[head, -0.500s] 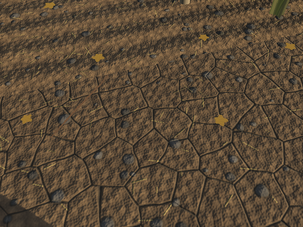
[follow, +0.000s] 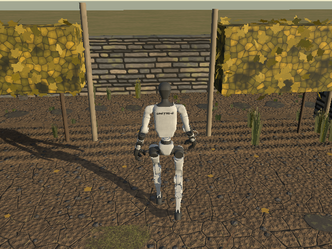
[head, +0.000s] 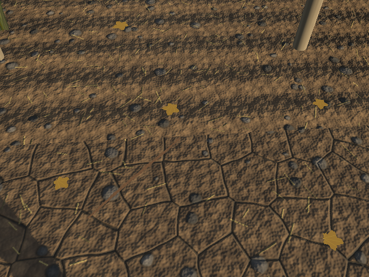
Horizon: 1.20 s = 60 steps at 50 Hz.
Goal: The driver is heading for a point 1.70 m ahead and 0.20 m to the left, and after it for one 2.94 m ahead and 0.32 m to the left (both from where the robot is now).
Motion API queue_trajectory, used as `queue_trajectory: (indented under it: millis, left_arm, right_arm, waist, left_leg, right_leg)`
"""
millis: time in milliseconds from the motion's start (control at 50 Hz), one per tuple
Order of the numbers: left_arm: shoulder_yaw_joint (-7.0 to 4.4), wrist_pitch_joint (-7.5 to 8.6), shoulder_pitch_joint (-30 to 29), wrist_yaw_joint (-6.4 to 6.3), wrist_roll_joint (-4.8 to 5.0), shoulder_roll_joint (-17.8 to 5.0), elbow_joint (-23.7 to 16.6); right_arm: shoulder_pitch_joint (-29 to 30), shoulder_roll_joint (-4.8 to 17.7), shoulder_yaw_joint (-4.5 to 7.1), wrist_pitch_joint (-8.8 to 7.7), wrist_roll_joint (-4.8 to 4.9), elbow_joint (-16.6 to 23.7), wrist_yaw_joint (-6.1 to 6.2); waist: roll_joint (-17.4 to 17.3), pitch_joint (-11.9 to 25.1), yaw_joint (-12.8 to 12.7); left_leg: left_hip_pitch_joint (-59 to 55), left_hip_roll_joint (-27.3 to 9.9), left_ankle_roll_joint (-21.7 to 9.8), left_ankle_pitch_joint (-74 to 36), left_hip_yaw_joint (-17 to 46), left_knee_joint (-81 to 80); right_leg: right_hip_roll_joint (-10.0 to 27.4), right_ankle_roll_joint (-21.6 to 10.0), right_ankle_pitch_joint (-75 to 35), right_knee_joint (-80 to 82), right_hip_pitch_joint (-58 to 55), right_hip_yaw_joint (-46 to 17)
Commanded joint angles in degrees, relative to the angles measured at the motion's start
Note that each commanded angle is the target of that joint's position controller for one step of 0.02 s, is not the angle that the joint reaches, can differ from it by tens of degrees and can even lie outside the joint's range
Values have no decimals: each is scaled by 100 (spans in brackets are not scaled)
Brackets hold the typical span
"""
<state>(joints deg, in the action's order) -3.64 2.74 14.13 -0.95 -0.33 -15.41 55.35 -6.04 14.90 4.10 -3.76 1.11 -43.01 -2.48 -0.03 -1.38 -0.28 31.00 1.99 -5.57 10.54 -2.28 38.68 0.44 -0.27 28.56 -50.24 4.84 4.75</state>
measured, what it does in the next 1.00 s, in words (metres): walks ahead: right foot, then left foot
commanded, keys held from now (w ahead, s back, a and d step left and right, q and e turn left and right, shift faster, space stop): w+q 0.24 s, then w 0.76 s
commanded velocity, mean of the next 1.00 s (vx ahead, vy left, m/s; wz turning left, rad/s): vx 0.50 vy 0.00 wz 0.24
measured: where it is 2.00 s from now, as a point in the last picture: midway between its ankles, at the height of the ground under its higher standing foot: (148, 136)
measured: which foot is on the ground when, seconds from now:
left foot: down 0.00-0.48, up 0.50-0.96, down 0.98-1.00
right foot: up 0.00-0.44, down 0.46-0.98, up 1.00-1.00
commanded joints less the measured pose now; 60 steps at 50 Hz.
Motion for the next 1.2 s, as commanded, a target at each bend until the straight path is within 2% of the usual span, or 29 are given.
queue_trajectory:
  millis: [20,40,60,100,180,260,360,400,440,460,480,500,520,560,600,640,700,760,880,920,960,980,1000,1020,1040,1080,1100,1140,1200]
  left_arm:
    - [-80,477,-355,188,218,-724,-712]
    - [-66,530,-723,171,236,-714,-848]
    - [-90,517,-813,117,122,-649,-824]
    - [-150,360,-604,58,7,-684,-774]
    - [-124,214,-1029,-4,-63,-483,-994]
    - [-48,280,-1695,64,-7,-312,-1246]
    - [-20,412,-2091,197,48,-461,-1483]
    - [-42,500,-2004,231,60,-588,-1515]
    - [-137,564,-1223,209,22,-775,-1317]
    - [-231,588,-312,186,-46,-1036,-1150]
    - [-372,556,651,165,-100,-1539,-1008]
    - [-365,472,1005,226,63,-1365,-739]
    - [-230,447,730,238,183,-925,-820]
    - [-96,362,69,231,54,-598,-970]
    - [-24,372,-111,244,-28,-460,-992]
    - [-38,383,-15,239,29,-541,-920]
    - [-106,353,162,169,76,-808,-821]
    - [-97,298,432,129,130,-856,-708]
    - [-92,138,1040,98,164,-949,-431]
    - [-126,78,994,68,153,-1061,-414]
    - [-101,37,836,47,127,-1045,-485]
    - [-6,65,767,31,-9,-846,-683]
    - [217,199,1576,87,13,-96,-726]
    - [83,302,1264,132,128,-703,-649]
    - [0,361,661,156,250,-961,-855]
    - [-14,350,189,117,144,-841,-953]
    - [-26,286,286,115,111,-766,-938]
    - [15,154,452,104,99,-504,-904]
    - [38,94,-27,93,33,-435,-1079]
  right_arm:
    - [-1964,1086,312,-45,-73,-75,60]
    - [-1480,959,273,-77,-80,40,91]
    - [-1084,840,234,-94,-88,132,90]
    - [-715,699,176,-103,-110,292,126]
    - [-1037,915,229,-109,4,224,295]
    - [-1302,919,231,-39,8,124,339]
    - [-1698,771,179,-13,2,-140,334]
    - [-1730,828,190,17,-19,-182,354]
    - [-1575,809,168,53,-25,-144,357]
    - [-1398,660,92,38,-66,-35,330]
    - [-1886,385,-10,-31,-52,26,314]
    - [-2243,335,-59,-80,40,-25,321]
    - [-1796,836,40,-114,106,30,313]
    - [-904,794,40,-142,0,254,284]
    - [-891,671,63,-121,-82,287,270]
    - [-935,481,21,-91,-73,292,265]
    - [-387,332,-58,-90,-111,492,270]
    - [171,221,-120,-119,-79,622,218]
    - [1033,333,-120,-187,1,960,38]
    - [817,497,-62,-209,-13,943,8]
    - [-481,907,141,-205,-62,577,61]
    - [-1583,1324,256,-182,-144,375,132]
    - [-1799,1691,317,-147,-140,258,107]
    - [-1891,1128,194,-109,-51,248,112]
    - [-1451,957,119,-107,-40,284,140]
    - [-816,739,44,-117,-123,336,119]
    - [-670,626,7,-145,-175,340,104]
    - [-604,629,20,-211,-131,275,77]
    - [-729,855,88,-242,-120,121,133]
  waist:
    - [-959,1449,765]
    - [-363,836,582]
    - [55,471,331]
    - [-131,457,-33]
    - [-254,314,47]
    - [-488,198,314]
    - [-591,36,575]
    - [-691,32,496]
    - [-789,375,74]
    - [-630,1062,-363]
    - [431,1985,-462]
    - [1698,2178,-421]
    - [993,1327,-510]
    - [264,241,-351]
    - [434,150,-101]
    - [536,195,-27]
    - [409,124,-118]
    - [415,66,-292]
    - [424,-176,-473]
    - [517,-32,-248]
    - [470,793,449]
    - [-86,1666,845]
    - [-1656,2444,457]
    - [-1182,2364,698]
    - [-891,1369,651]
    - [-284,527,309]
    - [-381,431,101]
    - [-477,375,-89]
    - [-363,136,-62]
  left_leg:
    - [-4990,-1918,-1527,974,4573,-2156]
    - [-4043,-1694,-1272,714,3855,-2218]
    - [-3156,-1525,-1171,116,3341,-2271]
    - [-2250,-1200,-1026,-721,2709,-2457]
    - [-1741,-935,-962,-1351,2031,-2605]
    - [-1622,-686,-647,-691,1811,-2547]
    - [-2294,-995,-591,-656,2130,-2189]
    - [-2722,-1176,-564,-1080,2360,-1900]
    - [-2806,-982,-408,-2367,2258,-1218]
    - [-2360,-715,-230,-2595,1968,-124]
    - [-644,9,209,-1208,1343,1810]
    - [730,370,417,2130,1146,3138]
    - [1349,16,363,2012,1398,3569]
    - [1350,-460,340,1151,973,3169]
    - [863,-728,365,739,847,2605]
    - [754,-807,447,632,685,2200]
    - [866,-854,610,-84,504,1194]
    - [488,-699,626,-1106,330,72]
    - [425,-467,424,-1141,290,-880]
    - [-29,-339,257,-742,217,-1057]
    - [-2011,-196,-68,-933,67,-1198]
    - [-3835,-1227,-461,-1427,1170,-863]
    - [-5643,-2534,-1444,-591,3792,-1366]
    - [-5537,-2436,-1381,271,4273,-1799]
    - [-4723,-2208,-1123,177,3393,-1961]
    - [-3152,-1760,-913,-769,2358,-2310]
    - [-2675,-1611,-868,-1024,2068,-2503]
    - [-2182,-1531,-929,-1130,1746,-2820]
    - [-1949,-1476,-958,-1230,1328,-3101]
  right_leg:
    - [-236,-156,79,-3008,4315,-1174]
    - [47,-250,-448,-2429,4184,-1122]
    - [237,-228,-699,-1916,3837,-1063]
    - [443,-131,-986,-1224,2976,-1069]
    - [314,267,-1916,75,2875,-861]
    - [73,356,-3204,1569,2556,-826]
    - [37,185,-3262,2247,2485,-804]
    - [6,11,-2746,2426,2435,-739]
    - [-118,-292,-2618,2703,1410,-574]
    - [379,-639,-2790,2435,69,-1015]
    - [1525,-1444,-2583,2339,-2115,-2781]
    - [2273,-1946,-1456,3089,-2751,-4661]
    - [2112,-1701,-509,3304,-2179,-4464]
    - [1610,-1382,-1100,3635,-709,-3145]
    - [1270,-1258,-2081,3840,-78,-2523]
    - [1171,-1301,-2744,3986,93,-2119]
    - [1112,-1303,-3541,4138,161,-1623]
    - [869,-1094,-3677,4167,235,-1139]
    - [1258,-971,-3702,3824,-590,-1233]
    - [1335,-855,-4554,3414,-840,-1210]
    - [975,-619,-5803,1940,-449,-868]
    - [646,-430,-4285,232,770,-645]
    - [-339,-95,-81,-1745,2985,-576]
    - [-105,-121,488,-2358,3653,-1178]
    - [168,-149,32,-2418,4018,-1047]
    - [547,-89,-741,-1810,3642,-852]
    - [671,-65,-924,-1609,3287,-893]
    - [727,15,-1070,-1255,2967,-844]
    - [781,145,-1844,-478,3214,-798]
Keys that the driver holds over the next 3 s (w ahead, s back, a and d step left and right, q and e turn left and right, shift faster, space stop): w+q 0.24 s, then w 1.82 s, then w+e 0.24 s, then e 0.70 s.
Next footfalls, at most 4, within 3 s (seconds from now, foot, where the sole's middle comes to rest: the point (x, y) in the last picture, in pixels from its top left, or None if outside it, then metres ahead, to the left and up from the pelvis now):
0.46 right None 0.45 -0.09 -0.75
0.98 left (134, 217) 0.69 0.21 -0.75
1.48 right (180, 150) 1.01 0.04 -0.75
2.02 left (116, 112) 1.23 0.35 -0.75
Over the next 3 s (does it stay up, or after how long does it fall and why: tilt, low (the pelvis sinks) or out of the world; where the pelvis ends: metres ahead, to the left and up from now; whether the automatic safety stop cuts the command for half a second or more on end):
stays up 1.44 0.28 0.02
